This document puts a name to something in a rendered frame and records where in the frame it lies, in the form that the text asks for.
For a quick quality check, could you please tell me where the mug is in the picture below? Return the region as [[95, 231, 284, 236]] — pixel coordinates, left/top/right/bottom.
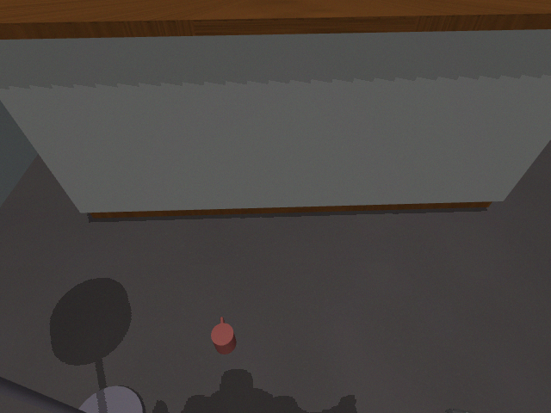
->
[[211, 317, 236, 354]]

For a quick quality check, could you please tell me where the floor lamp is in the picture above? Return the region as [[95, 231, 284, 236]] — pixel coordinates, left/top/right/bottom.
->
[[0, 377, 145, 413]]

